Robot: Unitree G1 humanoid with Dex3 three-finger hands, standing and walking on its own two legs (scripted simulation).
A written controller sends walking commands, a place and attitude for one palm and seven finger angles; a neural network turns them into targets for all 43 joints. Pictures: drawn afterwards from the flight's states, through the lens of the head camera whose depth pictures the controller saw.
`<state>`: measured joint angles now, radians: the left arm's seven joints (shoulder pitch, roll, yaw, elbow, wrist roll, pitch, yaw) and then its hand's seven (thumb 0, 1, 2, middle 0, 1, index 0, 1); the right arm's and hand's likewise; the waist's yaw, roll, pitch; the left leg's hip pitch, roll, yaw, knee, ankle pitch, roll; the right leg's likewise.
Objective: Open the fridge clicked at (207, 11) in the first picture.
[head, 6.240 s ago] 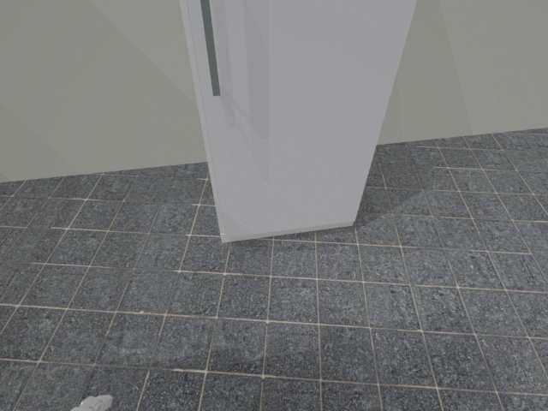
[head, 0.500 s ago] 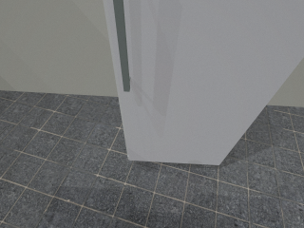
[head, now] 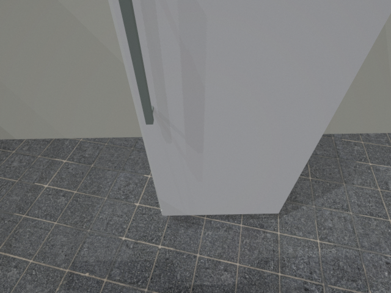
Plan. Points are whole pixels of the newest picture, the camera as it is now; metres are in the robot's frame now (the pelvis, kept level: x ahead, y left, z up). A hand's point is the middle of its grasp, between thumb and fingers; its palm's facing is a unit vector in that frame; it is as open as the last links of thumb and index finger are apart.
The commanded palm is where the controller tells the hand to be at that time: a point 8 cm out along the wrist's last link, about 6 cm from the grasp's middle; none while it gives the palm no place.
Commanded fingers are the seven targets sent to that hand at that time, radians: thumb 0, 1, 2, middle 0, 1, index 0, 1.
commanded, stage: look again from close up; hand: left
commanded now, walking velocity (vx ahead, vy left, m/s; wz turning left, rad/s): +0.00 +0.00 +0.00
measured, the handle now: (135, 35) +0.56 +0.15 +0.26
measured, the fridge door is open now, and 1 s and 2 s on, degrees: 0 0 0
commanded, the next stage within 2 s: shuffle to correct the standing spot in 0.62 s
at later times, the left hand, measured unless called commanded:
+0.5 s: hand out of the picture +0.03 +0.16 -0.17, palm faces -0.01 -0.98 -0.20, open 7.4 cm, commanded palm none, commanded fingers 0.00 0.90 0.90 -0.20 -0.30 -0.20 -0.30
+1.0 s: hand out of the picture +0.04 +0.16 -0.19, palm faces +0.05 -0.98 -0.18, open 7.4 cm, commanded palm none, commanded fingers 0.00 0.90 0.90 -0.20 -0.30 -0.20 -0.30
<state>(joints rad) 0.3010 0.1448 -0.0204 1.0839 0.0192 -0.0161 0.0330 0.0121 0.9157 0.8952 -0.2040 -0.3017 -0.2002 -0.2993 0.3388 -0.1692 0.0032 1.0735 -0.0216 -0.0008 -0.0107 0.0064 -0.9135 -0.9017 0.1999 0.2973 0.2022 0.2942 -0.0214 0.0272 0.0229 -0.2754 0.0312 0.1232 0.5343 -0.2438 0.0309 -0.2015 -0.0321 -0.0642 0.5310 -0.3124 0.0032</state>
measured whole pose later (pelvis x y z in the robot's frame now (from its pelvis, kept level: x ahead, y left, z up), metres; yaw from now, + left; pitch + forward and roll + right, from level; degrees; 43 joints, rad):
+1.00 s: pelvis +0.06 -0.01 -0.01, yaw +1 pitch +0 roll +0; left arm 0.34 0.18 0.02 1.10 0.02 -0.01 0.01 0.00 0.90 0.90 -0.20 -0.30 -0.20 -0.30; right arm 0.28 -0.16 0.01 1.12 -0.03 -0.02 -0.01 0.01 -0.92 -0.90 0.20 0.30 0.20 0.29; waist 0.01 -0.03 0.00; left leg -0.23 0.04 0.10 0.61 -0.38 0.00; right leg -0.13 -0.02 -0.08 0.56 -0.43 -0.01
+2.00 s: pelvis +0.05 +0.01 +0.01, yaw +1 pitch +1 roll -1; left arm 0.30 0.18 0.04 1.07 0.03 0.05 0.00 0.00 0.91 0.90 -0.20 -0.30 -0.19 -0.30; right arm 0.30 -0.14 -0.02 1.04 -0.03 -0.01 -0.03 0.00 -0.93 -0.90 0.20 0.30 0.21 0.29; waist -0.01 -0.04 0.02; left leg -0.24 0.00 0.10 0.38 -0.15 0.06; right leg -0.31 -0.04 -0.03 0.78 -0.43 0.02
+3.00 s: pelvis +0.07 -0.05 +0.00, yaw +0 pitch +0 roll +0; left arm 0.35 0.10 0.00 1.10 0.03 -0.05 0.06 0.00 0.90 0.90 -0.20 -0.30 -0.20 -0.30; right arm 0.25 -0.17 -0.01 1.10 -0.01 0.01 -0.04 0.02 -0.93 -0.90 0.20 0.30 0.20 0.29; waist 0.01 0.03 0.04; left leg -0.30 0.07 0.04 0.66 -0.31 -0.01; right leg -0.10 0.05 -0.06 0.43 -0.33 -0.05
